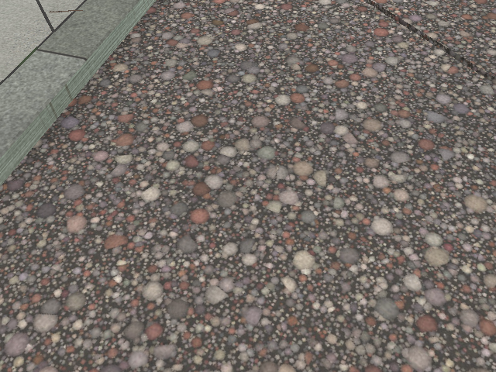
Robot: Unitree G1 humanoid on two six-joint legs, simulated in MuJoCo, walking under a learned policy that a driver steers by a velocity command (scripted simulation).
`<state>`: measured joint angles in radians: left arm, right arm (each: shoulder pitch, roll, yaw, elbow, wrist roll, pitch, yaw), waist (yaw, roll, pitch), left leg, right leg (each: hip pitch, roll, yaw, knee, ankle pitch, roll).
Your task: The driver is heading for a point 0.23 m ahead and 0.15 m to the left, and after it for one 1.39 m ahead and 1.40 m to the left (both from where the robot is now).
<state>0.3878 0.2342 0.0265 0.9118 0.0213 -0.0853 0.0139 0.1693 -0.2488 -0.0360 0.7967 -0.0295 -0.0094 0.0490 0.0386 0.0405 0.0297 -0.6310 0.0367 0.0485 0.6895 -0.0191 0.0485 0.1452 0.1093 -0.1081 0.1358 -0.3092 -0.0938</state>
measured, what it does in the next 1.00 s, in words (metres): walks ahead, turning left: left foot, then right foot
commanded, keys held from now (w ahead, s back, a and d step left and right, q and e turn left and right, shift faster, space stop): w+q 0.06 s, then q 0.94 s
